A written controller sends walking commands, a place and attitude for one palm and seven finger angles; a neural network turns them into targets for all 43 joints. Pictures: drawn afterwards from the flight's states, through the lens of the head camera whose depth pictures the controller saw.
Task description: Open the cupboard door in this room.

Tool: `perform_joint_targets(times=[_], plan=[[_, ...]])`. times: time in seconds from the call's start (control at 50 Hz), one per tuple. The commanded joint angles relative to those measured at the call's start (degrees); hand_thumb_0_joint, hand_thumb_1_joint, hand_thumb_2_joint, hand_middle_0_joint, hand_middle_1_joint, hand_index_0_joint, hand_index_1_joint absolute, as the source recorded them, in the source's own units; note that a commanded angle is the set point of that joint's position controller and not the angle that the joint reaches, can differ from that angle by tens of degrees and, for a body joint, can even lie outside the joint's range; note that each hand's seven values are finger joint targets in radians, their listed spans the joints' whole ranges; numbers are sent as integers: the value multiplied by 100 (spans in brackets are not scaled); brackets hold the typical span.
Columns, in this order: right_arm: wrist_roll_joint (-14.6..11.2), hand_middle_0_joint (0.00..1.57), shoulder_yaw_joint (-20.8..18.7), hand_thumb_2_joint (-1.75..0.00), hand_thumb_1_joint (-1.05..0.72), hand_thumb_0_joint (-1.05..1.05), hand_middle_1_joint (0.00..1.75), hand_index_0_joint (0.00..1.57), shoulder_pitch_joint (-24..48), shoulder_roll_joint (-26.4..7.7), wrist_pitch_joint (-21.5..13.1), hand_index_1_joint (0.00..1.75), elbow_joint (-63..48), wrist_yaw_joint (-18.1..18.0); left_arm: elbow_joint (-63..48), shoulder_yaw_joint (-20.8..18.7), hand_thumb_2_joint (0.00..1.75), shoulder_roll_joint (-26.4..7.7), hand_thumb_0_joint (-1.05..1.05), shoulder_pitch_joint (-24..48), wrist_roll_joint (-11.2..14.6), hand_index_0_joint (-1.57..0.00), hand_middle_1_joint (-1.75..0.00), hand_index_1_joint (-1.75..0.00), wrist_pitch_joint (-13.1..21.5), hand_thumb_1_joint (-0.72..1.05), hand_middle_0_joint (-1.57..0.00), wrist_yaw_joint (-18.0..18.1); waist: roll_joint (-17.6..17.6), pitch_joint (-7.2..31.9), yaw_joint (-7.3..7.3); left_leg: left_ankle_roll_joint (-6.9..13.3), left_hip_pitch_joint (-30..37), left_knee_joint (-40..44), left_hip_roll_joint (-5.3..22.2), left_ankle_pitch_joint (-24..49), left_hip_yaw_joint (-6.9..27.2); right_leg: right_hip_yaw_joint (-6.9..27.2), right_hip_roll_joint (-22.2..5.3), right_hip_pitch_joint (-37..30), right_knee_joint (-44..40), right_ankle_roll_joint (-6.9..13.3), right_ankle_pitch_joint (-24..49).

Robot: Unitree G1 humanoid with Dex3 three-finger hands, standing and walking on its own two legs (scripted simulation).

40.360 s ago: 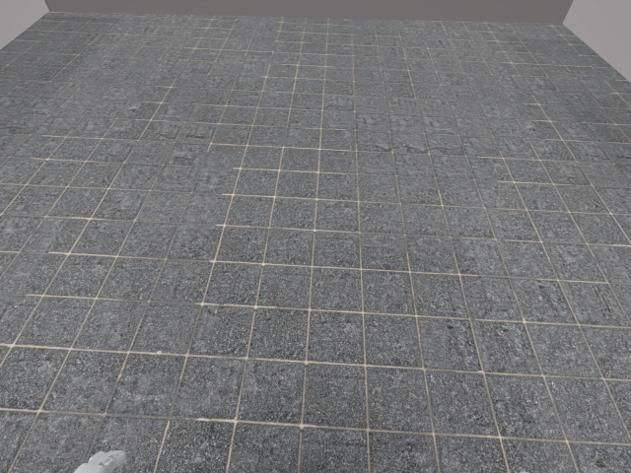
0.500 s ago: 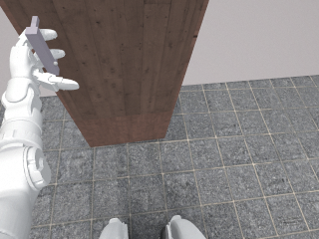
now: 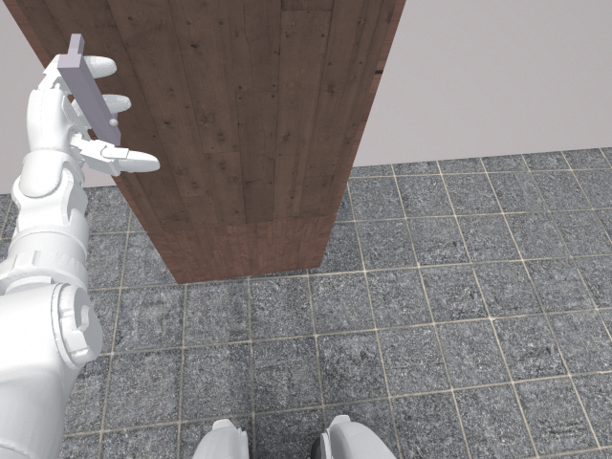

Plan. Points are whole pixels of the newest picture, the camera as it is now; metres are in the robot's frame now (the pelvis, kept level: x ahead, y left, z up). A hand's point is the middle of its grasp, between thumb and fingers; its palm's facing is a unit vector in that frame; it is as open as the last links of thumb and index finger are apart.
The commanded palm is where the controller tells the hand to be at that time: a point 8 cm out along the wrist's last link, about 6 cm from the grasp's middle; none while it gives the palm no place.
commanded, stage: close the thumb around the handle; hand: left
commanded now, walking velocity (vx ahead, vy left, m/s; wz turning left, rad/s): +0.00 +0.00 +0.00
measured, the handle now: (95, 93) +0.57 +0.23 +0.10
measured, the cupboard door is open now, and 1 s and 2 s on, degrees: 0 4 42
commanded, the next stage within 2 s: pull the door open along its arc in 0.60 s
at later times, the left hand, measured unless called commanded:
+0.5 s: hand (112, 124) +0.51 +0.20 +0.09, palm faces +0.07 -1.00 -0.01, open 6.0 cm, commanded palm +0.49 +0.24 +0.09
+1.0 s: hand (114, 137) +0.49 +0.19 +0.09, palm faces +0.05 -1.00 +0.00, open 5.7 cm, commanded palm +0.44 +0.24 +0.09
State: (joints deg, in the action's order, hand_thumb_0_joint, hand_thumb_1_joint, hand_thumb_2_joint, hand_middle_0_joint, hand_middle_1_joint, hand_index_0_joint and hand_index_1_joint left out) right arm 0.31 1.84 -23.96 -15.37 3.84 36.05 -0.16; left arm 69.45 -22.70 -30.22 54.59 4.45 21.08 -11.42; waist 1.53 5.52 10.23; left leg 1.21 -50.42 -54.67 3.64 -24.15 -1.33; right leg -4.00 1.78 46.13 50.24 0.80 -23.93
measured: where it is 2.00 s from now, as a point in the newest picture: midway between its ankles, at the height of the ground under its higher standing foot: outside the picture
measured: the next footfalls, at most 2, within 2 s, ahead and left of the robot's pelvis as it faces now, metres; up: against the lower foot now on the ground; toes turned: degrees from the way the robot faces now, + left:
none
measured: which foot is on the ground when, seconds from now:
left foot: down 0.00-1.00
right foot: down 0.00-1.00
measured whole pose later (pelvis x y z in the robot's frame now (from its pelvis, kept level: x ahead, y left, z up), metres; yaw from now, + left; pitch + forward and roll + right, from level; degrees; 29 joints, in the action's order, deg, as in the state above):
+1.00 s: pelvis +0.01 +0.00 +0.01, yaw -1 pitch +19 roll -3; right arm -0.5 1.1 -24.8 -15.2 5.3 34.8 0.3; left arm 59.7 -22.4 -26.3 44.5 7.5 20.2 -11.9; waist 1.8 6.6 8.6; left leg 1.2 -46.8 -52.5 3.8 -24.2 -2.6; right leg -2.6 2.1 43.3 48.5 0.7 -23.7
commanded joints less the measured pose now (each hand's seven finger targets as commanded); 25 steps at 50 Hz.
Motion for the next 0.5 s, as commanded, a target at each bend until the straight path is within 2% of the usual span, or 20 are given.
perform_joint_targets(times=[0.0, 0.04, 0.06, 0.1, 0.12, 0.16, 0.18, 0.2, 0.24, 0.26, 0.28, 0.3, 0.32, 0.34, 0.38, 0.4, 0.44, 0.48], plan=[[16, 20, -383, -90, -90, 0, 30, 20, -986, -1055, -79, 30, -227, -57, -1153, -181, 44, -1466, 0, 2570, 99, -32, -124, -124, 336, -16, -32, -20, 601, 2521, 62, 72, 2283, 439, -190, 2237, 386, 197, 198, -682, -499, -23, 2026], [24, 20, -382, -90, -90, 0, 30, 20, -977, -1038, -76, 30, -254, -59, -1301, -176, 49, -1473, 0, 2557, 73, -33, -125, -125, 372, -5, -33, -18, 772, 2709, -7, 56, 2430, 432, -193, 2375, 401, 199, 193, -705, -466, -8, 2091], [23, 20, -390, -90, -90, 0, 30, 20, -963, -1020, -82, 30, -262, -46, -1358, -38, 52, -1262, 0, 2532, 91, -34, -125, -125, 370, 0, -34, -30, 815, 2701, 40, 52, 2519, 422, -191, 2414, 392, 179, 196, -621, -482, -11, 2093], [16, 20, -389, -90, -90, 0, 30, 20, -977, -1047, -69, 30, -242, -54, -1225, -146, 56, -1389, 0, 2485, 112, -34, -127, -127, 346, 12, -34, -22, 573, 2540, 34, 59, 2338, 452, -182, 2269, 402, 181, 206, -690, -503, -16, 2016], [24, 20, -388, -90, -90, 0, 30, 20, -989, -1045, -73, 30, -236, -61, -1287, -96, 59, -1320, 0, 2590, 119, -35, -127, -127, 376, 17, -35, -19, 655, 2574, 68, 67, 2415, 432, -187, 2343, 420, 176, 210, -623, -481, -1, 2046], [29, 20, -395, -90, -90, 0, 30, 20, -967, -1024, -73, 30, -223, -48, -1354, -24, 64, -1244, 0, 2638, 89, -36, -128, -128, 403, 28, -36, 8, 850, 2634, 45, 37, 2562, 436, -176, 2381, 443, 162, 202, -509, -475, 2, 1976], [30, 20, -402, -90, -90, 0, 30, 20, -962, -1022, -83, 30, -198, -43, -1378, 37, 66, -1163, 0, 2663, 100, -36, -129, -129, 407, 34, -36, 10, 842, 2592, 83, 35, 2618, 433, -163, 2377, 446, 156, 207, -444, -494, 1, 1944], [36, 20, -416, -90, -90, 0, 30, 20, -971, -1031, -85, 30, -200, -42, -1427, -1, 68, -1174, 0, 2629, 115, -36, -130, -130, 428, 40, -36, 18, 752, 2640, 53, 29, 2623, 438, -161, 2381, 459, 148, 207, -491, -490, 1, 1939], [37, 20, -415, -90, -90, 0, 30, 20, -949, -1021, -92, 30, -205, -25, -1445, 16, 73, -1104, 0, 2536, 130, -37, -131, -131, 464, 51, -37, 25, 798, 2729, 20, 24, 2688, 425, -169, 2472, 451, 147, 213, -502, -472, 7, 2002], [30, 20, -408, -90, -90, 0, 30, 20, -944, -1036, -94, 30, -183, -32, -1330, -19, 76, -1155, 0, 2548, 143, -38, -131, -131, 440, 56, -38, 32, 616, 2592, 66, 47, 2537, 423, -174, 2330, 434, 167, 210, -528, -510, -7, 1966], [26, 20, -403, -90, -90, 0, 30, 20, -949, -1053, -94, 30, -173, -44, -1270, -87, 78, -1292, 0, 2607, 127, -38, -132, -132, 420, 62, -38, 40, 538, 2499, 81, 63, 2365, 449, -184, 2154, 415, 189, 208, -596, -530, -19, 1904], [9, 20, -392, -90, -90, 0, 30, 20, -936, -1047, -90, 30, -180, -53, -1196, -8, 80, -1264, 0, 2636, 93, -38, -133, -133, 398, 68, -38, 25, 546, 2374, 110, 66, 2274, 465, -192, 2060, 416, 197, 200, -575, -539, -14, 1855], [25, 20, -384, -90, -90, 0, 30, 20, -957, -1039, -103, 30, -162, -60, -1320, 15, 83, -1228, 0, 2818, 102, -39, -133, -133, 429, 73, -39, 26, 621, 2431, 135, 80, 2328, 449, -203, 2104, 418, 200, 197, -584, -525, -10, 1899], [24, 20, -399, -90, -90, 0, 30, 20, -951, -1049, -104, 30, -163, -67, -1292, -105, 85, -1378, 0, 2729, 80, -39, -134, -134, 433, 79, -39, 31, 716, 2560, 66, 60, 2409, 452, -197, 2135, 426, 201, 191, -590, -520, -6, 1892], [19, 20, -379, -90, -90, 0, 30, 20, -936, -1038, -114, 30, -169, -70, -1175, -37, 90, -1299, 0, 2673, 97, -40, -135, -135, 393, 90, -40, 8, 657, 2473, 98, 61, 2338, 457, -196, 2076, 423, 190, 188, -566, -533, -10, 1844], [11, 20, -375, -90, -90, 0, 30, 20, -937, -1052, -113, 30, -167, -78, -1087, -19, 90, -1292, 0, 2672, 105, -40, -135, -135, 367, 90, -40, 2, 517, 2369, 137, 76, 2249, 459, -197, 1995, 417, 202, 192, -557, -556, -20, 1802], [22, 20, -368, -90, -90, 0, 30, 20, -951, -1050, -131, 30, -157, -88, -1142, -43, 90, -1347, 0, 2808, 111, -40, -135, -135, 379, 90, -40, -20, 647, 2482, 143, 83, 2256, 433, -209, 2052, 403, 224, 183, -603, -531, -24, 1898], [26, 20, -363, -90, -90, 0, 30, 20, -956, -1064, -133, 30, -168, -97, -1157, -203, 90, -1583, 0, 2788, 103, -40, -135, -135, 383, 90, -40, -33, 691, 2590, 93, 81, 2226, 418, -210, 2091, 391, 248, 179, -703, -519, -24, 1954]])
